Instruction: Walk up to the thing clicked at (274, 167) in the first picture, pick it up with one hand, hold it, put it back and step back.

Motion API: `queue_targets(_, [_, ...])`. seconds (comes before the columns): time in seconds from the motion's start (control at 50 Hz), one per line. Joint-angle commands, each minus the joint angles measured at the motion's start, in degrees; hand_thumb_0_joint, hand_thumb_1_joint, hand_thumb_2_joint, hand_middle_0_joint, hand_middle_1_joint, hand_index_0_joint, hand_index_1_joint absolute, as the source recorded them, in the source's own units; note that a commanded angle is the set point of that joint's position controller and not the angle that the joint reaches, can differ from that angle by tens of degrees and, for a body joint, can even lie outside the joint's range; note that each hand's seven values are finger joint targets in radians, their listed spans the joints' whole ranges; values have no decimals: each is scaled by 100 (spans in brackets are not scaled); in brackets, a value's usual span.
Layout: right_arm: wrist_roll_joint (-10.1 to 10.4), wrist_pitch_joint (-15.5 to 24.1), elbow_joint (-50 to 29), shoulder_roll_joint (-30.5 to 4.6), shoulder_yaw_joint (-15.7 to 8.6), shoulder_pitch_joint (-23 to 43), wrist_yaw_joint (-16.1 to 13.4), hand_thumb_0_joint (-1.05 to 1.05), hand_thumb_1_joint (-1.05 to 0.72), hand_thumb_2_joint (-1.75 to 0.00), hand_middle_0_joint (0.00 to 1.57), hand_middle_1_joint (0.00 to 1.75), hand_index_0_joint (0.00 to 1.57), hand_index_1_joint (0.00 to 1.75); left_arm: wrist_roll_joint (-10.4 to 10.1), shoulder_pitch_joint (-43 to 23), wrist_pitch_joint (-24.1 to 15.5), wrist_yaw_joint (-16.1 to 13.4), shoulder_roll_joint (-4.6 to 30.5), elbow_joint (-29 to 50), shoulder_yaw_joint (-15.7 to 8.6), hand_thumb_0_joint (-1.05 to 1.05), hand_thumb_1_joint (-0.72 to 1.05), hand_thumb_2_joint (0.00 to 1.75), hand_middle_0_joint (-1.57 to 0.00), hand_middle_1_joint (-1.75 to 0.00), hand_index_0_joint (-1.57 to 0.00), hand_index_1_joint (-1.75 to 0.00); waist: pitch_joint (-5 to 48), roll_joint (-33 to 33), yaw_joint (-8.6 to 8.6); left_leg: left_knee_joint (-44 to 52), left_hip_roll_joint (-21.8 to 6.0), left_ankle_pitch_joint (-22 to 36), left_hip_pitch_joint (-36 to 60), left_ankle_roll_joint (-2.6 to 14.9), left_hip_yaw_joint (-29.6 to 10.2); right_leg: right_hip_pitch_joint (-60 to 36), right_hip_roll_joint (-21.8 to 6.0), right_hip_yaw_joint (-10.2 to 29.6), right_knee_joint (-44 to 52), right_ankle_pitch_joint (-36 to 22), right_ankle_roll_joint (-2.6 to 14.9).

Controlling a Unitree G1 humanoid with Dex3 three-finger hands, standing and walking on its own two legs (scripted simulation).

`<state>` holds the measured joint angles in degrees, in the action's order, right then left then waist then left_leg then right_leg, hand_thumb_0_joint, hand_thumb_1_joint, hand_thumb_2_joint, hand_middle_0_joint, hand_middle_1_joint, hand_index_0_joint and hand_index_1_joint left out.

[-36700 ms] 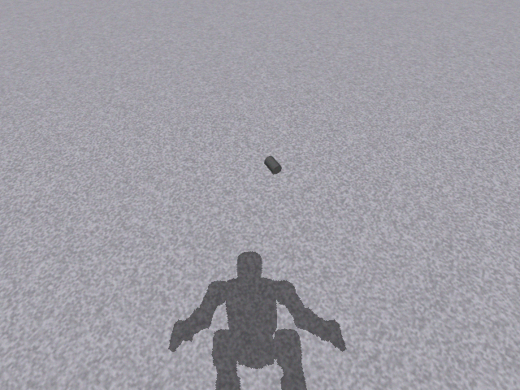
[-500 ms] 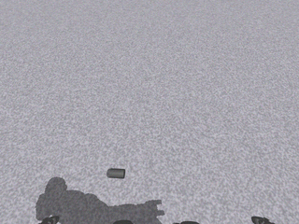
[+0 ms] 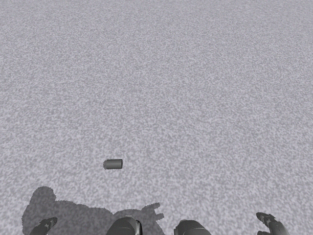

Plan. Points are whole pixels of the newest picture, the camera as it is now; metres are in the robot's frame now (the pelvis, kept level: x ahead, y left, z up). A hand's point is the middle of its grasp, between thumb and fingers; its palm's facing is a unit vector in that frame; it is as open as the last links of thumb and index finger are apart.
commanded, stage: step back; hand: left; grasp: from above
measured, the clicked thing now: (114, 164) +0.52 +0.26 -0.73
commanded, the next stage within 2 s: none
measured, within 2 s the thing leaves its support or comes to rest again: neither
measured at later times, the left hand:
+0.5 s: hand out of the picture -0.02 +0.27 -0.15, palm faces +0.06 -0.93 -0.36, open 7.4 cm
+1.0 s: hand out of the picture -0.22 +0.23 -0.12, palm faces +0.01 -0.91 -0.42, open 7.4 cm
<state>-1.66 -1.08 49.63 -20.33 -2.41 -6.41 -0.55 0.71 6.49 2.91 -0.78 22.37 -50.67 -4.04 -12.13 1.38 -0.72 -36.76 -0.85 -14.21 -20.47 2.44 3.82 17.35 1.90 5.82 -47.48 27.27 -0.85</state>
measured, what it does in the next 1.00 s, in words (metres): walks backwards: right foot, then left foot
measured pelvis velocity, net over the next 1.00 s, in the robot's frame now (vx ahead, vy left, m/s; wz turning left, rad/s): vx -0.29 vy -0.04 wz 0.01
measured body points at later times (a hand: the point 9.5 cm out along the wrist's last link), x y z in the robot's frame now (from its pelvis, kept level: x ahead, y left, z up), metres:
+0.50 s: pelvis -0.13 +0.00 +0.00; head -0.07 +0.03 +0.45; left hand -0.02 +0.32 -0.12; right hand -0.04 -0.30 -0.10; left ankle -0.14 +0.10 -0.72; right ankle -0.08 -0.14 -0.68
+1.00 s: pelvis -0.29 -0.04 +0.01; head -0.25 -0.06 +0.46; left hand -0.22 +0.28 -0.09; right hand -0.18 -0.36 -0.12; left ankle -0.28 +0.10 -0.65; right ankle -0.26 -0.16 -0.72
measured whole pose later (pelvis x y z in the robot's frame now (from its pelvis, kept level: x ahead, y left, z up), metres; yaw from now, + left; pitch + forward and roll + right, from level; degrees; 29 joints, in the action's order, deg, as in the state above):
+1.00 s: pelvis -0.29 -0.04 +0.01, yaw +0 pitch -2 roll +2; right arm -0.2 -2.9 49.1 -23.6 -3.3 -9.8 -0.7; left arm 2.4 11.9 3.3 0.1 20.1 -48.5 -3.9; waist -7.6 -1.0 1.4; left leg -64.5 7.0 -26.1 -28.2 -0.5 -7.2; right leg 16.5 -1.6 3.3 -35.1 16.5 0.6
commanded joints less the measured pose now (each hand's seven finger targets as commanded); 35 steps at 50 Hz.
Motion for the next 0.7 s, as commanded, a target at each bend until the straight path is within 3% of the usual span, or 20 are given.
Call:
queue_targets(0.0, [94, -39, -414, -1648, -426, 82, -78, 0, -90, -90, 20, 30, 20, 30, 59, 886, -191, -35, 854, 169, -339, 0, 90, 90, -20, -30, -20, -30, 1792, -973, 235, 312, -1202, 1797, 971, 736, -1346, -756, -34, -494, 2161, -1405, 188])
queue_targets(0.02, [135, -55, -408, -1535, -396, 87, -60, 0, -90, -90, 20, 30, 20, 30, 110, 933, -219, -39, 1004, 150, -375, 0, 90, 90, -20, -30, -20, -30, 1795, -694, 238, 177, -986, 1162, 424, 463, -1243, -1124, -177, -200, 2209, -1819, 328])
queue_targets(0.04, [178, -59, -478, -1349, -340, 116, -43, 0, -90, -90, 20, 30, 20, 30, 165, 892, -236, -35, 1370, 247, -477, 0, 90, 90, -20, -30, -20, -30, 1683, 240, 226, -478, -395, 186, -405, 121, -972, -1237, -964, 1095, 2363, -2050, 679])
queue_targets(0.06, [181, -78, -508, -1145, -328, 250, -86, 0, -90, -90, 20, 30, 20, 30, 100, 457, -196, -7, 1822, 415, -560, 0, 90, 90, -20, -30, -20, -30, 1230, 1317, 300, -1635, 584, -1676, -643, -176, -477, -226, -2054, 2268, 2991, -1820, 1588])
queue_targets(0.08, [137, -122, -404, -1328, -422, 121, -130, 0, -90, -90, 20, 30, 20, 30, 199, 2, -220, -25, 2019, 700, -570, 0, 90, 90, -20, -30, -20, -30, 897, 1468, 298, -2838, 539, -2270, -166, -276, -1039, 897, -2627, 2910, 3231, -1821, 2048])
queue_targets(0.1, [156, -123, -305, -1482, -473, -122, -91, 0, -90, -90, 20, 30, 20, 30, 180, -259, -235, -46, 1766, 823, -537, 0, 90, 90, -20, -30, -20, -30, 652, 1212, 86, -3193, 397, -2044, 30, -239, -1304, 1234, -2494, 2631, 3246, -1807, 1911])
queue_targets(0.12, [195, -123, -184, -1467, -419, -262, -49, 0, -90, -90, 20, 30, 20, 30, 112, -327, -245, -48, 1471, 878, -465, 0, 90, 90, -20, -30, -20, -30, 651, 719, 6, -3202, 605, -1646, -65, -225, -1303, 914, -1925, 1731, 2974, -2145, 1636])
queue_targets(0.16, [237, -75, -78, -1231, -320, -485, -78, 0, -90, -90, 20, 30, 20, 30, 125, -499, -247, -78, 1206, 874, -420, 0, 90, 90, -20, -30, -20, -30, 867, 738, -143, -3192, 884, -1343, -609, -293, -1311, 55, -1306, 761, 2509, -3004, 1187])
queue_targets(0.24, [232, 23, -244, -1208, -214, -354, -130, 0, -90, -90, 20, 30, 20, 30, 156, 227, -216, -107, 1012, 909, -376, 0, 90, 90, -20, -30, -20, -30, 1380, 722, 317, -1869, 651, -1522, -953, -419, -1003, -1540, -1246, 701, 2047, -3684, 1272])
queue_targets(0.3, [143, 76, -304, -1129, -227, -518, -138, 0, -90, -90, 20, 30, 20, 30, 130, 212, -140, -134, 1122, 970, -391, 0, 90, 90, -20, -30, -20, -30, 1725, 1105, 258, -218, 126, -1500, -469, -310, -836, -1934, -1547, 805, 1637, -4164, 1280])
queue_targets(0.34, [81, 113, -170, -1150, -294, -766, -125, 0, -90, -90, 20, 30, 20, 30, 39, 174, -56, -86, 1185, 1001, -357, 0, 90, 90, -20, -30, -20, -30, 1809, 983, 134, 1062, 270, -432, 229, -266, -471, -1614, -1303, 512, 1141, -4093, 1054])
queue_targets(0.36, [37, 127, -125, -1167, -339, -884, -119, 0, -90, -90, 20, 30, 20, 30, -2, 142, -10, -62, 1216, 1043, -344, 0, 90, 90, -20, -30, -20, -30, 1797, 889, 66, 1702, 254, 569, 705, -236, -456, -1196, -1146, 415, 951, -3803, 864])
queue_targets(0.38, [-54, 140, -171, -1486, -446, -850, -116, 0, -90, -90, 20, 30, 20, 30, -16, 232, 27, -47, 1031, 1099, -280, 0, 90, 90, -20, -30, -20, -30, 1807, 278, 124, 1576, -358, 1135, 1345, -37, -1373, -162, -811, 284, 631, -2718, 542])
queue_targets(0.4, [-118, 135, -257, -1995, -549, -664, -102, 0, -90, -90, 20, 30, 20, 30, -49, 232, 20, -43, 776, 1151, -243, 0, 90, 90, -20, -30, -20, -30, 1731, -1092, 154, 1680, -1545, 2096, 1734, 433, -2869, 1001, 55, -242, -283, -575, 274])
queue_targets(0.42, [-65, 112, -381, -2422, -609, -585, -51, 0, -90, -90, 20, 30, 20, 30, 8, -277, 17, -136, 1040, 1204, -348, 0, 90, 90, -20, -30, -20, -30, 1498, -1505, -252, 1772, -2230, 2231, 691, 1340, -3511, 839, 331, 167, -1191, 1055, 148])
queue_targets(0.44, [-89, 142, -375, -2275, -603, -460, -80, 0, -90, -90, 20, 30, 20, 30, 73, -440, 12, -163, 1170, 1139, -384, 0, 90, 90, -20, -30, -20, -30, 1236, -1301, -291, 1829, -2270, 2051, 243, 1515, -3647, 712, 289, 597, -1910, 1000, 151])
queue_targets(0.48, [-108, 146, -486, -1735, -435, 106, -116, 0, -90, -90, 20, 30, 20, 30, -29, 73, 16, -119, 1058, 931, -370, 0, 90, 90, -20, -30, -20, -30, 1114, -857, 178, 1450, -1426, 2620, 626, 1021, -2032, 1007, 443, 779, -2412, 384, 243])
queue_targets(0.5, [-79, 150, -525, -1534, -383, 254, -135, 0, -90, -90, 20, 30, 20, 30, -67, 357, 11, -99, 1052, 824, -364, 0, 90, 90, -20, -30, -20, -30, 1083, -780, 342, 1350, -1200, 2724, 831, 841, -1659, 1217, 489, 668, -2511, 133, 242])
queue_targets(0.62, [26, 121, -499, -1448, -448, -480, -163, 0, -90, -90, 20, 30, 20, 30, 48, 289, -81, -78, 945, 897, -350, 0, 90, 90, -20, -30, -20, -30, 1487, -871, -131, 910, -1313, 2933, 2164, 1203, -1726, 1385, 334, 388, -1463, 197, -148])
queue_targets(0.68, [7, 92, -593, -1562, -476, -383, -161, 0, -90, -90, 20, 30, 20, 30, 28, 433, -106, -63, 920, 859, -336, 0, 90, 90, -20, -30, -20, -30, 1636, -1114, -117, 773, -1458, 2883, 2058, 1197, -1700, 807, -19, 154, -232, 196, -128])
